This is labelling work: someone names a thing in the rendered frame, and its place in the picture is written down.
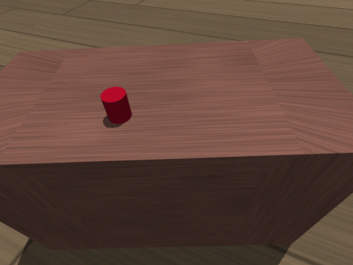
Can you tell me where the can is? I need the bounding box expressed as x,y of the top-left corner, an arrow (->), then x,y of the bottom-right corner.
100,87 -> 132,124

